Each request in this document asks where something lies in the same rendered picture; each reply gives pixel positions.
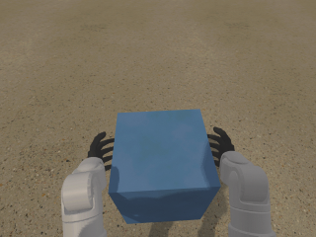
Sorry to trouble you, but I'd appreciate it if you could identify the robot left hand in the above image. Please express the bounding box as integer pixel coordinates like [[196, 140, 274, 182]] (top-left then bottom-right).
[[87, 131, 115, 171]]

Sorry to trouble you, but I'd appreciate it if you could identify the carton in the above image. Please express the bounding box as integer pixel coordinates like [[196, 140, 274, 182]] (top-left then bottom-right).
[[108, 109, 221, 224]]

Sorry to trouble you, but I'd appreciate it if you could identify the left robot forearm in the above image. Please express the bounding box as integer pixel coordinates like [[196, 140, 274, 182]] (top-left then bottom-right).
[[60, 157, 108, 237]]

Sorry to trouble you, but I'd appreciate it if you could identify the right robot forearm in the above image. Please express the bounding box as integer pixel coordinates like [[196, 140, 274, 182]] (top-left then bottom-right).
[[219, 150, 277, 237]]

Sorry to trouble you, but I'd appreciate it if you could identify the robot right hand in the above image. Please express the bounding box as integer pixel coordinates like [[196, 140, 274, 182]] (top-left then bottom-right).
[[207, 126, 235, 167]]

